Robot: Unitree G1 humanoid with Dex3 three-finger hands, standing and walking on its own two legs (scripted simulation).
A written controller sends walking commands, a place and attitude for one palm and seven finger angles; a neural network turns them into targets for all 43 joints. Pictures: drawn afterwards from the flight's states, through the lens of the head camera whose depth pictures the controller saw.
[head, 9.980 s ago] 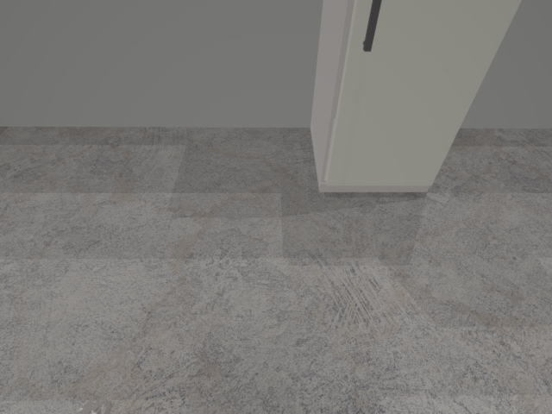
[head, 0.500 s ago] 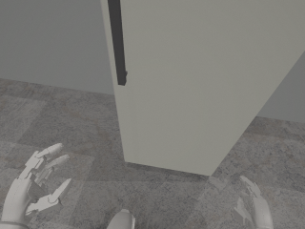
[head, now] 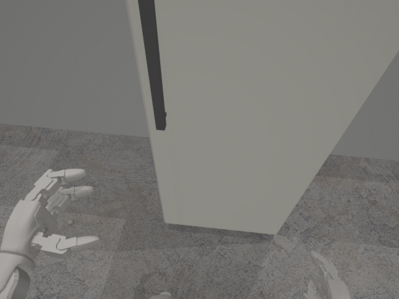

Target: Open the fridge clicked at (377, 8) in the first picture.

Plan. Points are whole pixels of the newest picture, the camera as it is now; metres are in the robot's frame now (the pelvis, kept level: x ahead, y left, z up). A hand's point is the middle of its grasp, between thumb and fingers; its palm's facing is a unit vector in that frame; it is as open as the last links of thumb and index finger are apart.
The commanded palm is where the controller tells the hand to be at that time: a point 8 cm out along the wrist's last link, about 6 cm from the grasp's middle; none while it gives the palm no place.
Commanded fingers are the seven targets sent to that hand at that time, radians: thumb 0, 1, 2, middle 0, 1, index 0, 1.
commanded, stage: raise the hand to about handle height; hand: left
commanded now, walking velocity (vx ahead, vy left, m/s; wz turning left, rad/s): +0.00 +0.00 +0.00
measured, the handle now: (155, 53) +0.53 +0.14 +0.23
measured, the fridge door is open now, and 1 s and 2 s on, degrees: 0 0 0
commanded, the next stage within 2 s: move the hooked fingers beside the handle in 1.08 s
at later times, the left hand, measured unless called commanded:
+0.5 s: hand (43, 179) +0.25 +0.27 +0.16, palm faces +0.03 -1.00 -0.09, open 13.9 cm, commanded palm +0.23 +0.31 +0.17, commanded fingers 0.00 -0.50 0.30 -0.30 -1.20 -0.30 -1.20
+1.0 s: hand (63, 164) +0.28 +0.24 +0.17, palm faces +0.02 -1.00 -0.06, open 14.0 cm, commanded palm +0.25 +0.29 +0.18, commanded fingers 0.00 -0.50 0.30 -0.30 -1.20 -0.30 -1.20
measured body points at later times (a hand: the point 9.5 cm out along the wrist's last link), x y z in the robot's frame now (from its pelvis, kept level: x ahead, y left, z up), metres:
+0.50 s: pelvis +0.00 -0.01 +0.02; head -0.02 -0.01 +0.47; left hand +0.24 +0.32 +0.17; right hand +0.18 -0.23 -0.04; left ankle +0.07 +0.11 -0.70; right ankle -0.01 -0.13 -0.70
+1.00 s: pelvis +0.01 -0.03 +0.02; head -0.01 -0.04 +0.47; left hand +0.27 +0.30 +0.18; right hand +0.18 -0.27 -0.04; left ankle +0.07 +0.11 -0.70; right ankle -0.01 -0.13 -0.70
